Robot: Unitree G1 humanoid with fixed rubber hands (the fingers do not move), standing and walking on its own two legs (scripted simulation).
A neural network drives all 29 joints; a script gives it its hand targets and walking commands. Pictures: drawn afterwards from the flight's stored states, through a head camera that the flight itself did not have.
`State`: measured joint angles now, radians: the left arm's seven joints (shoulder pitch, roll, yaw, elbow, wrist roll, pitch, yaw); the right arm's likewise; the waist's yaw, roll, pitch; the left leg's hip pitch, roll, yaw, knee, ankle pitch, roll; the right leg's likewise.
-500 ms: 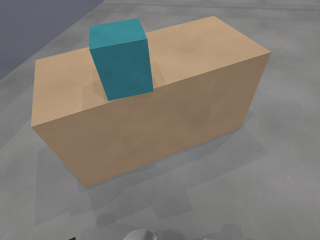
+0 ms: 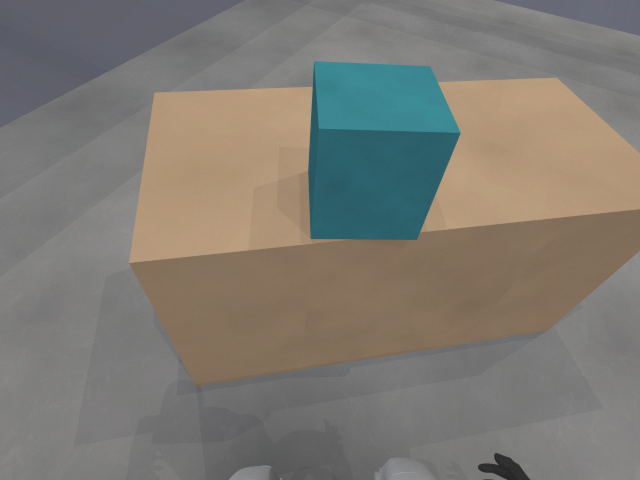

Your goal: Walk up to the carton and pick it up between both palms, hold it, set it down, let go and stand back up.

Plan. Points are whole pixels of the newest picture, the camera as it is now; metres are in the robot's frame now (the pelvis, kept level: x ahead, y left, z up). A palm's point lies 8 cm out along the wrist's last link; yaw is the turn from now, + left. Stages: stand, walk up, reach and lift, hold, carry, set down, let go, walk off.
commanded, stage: walk up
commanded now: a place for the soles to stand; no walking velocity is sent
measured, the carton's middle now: (368, 155) +0.64 -0.09 +0.02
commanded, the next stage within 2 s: none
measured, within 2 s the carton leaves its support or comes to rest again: neither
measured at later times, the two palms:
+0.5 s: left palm (97, 442) +0.18 +0.29 -0.09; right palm (469, 439) +0.19 -0.21 -0.13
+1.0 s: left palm (75, 408) +0.23 +0.33 -0.09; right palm (465, 430) +0.19 -0.20 -0.10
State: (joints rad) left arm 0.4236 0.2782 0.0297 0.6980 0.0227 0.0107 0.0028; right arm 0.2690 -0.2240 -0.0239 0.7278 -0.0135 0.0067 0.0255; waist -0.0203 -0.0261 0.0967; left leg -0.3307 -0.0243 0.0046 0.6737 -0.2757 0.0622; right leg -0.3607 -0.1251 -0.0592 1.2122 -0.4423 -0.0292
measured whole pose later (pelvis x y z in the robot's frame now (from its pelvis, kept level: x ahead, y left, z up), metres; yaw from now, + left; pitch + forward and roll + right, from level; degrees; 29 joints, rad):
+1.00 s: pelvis +0.11 +0.07 +0.00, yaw -7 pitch -2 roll +0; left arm 0.30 0.29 0.02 0.68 0.01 0.04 -0.03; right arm 0.25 -0.29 0.00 0.66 0.00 0.02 -0.01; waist 0.01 0.02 0.05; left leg -0.30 0.08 0.06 0.66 -0.32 -0.03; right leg -0.29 -0.01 0.02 0.65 -0.33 0.02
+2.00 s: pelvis +0.22 -0.08 +0.00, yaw -1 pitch -2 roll -1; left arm 0.46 0.27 0.00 0.74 0.04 0.02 -0.01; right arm 0.29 -0.25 -0.05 0.64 -0.04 -0.01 -0.02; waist 0.07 -0.01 0.11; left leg -0.40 0.01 0.02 0.63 -0.18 0.02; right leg -0.15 0.00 -0.22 0.59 -0.40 -0.07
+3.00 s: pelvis +0.24 -0.13 +0.01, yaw +5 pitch -2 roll -1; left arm 0.39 0.27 0.02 0.67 0.01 0.00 0.00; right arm 0.21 -0.25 0.00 0.73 0.01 0.04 0.03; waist 0.01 0.01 0.04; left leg -0.26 0.02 -0.01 0.62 -0.33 0.00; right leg -0.27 -0.07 -0.03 0.57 -0.27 0.05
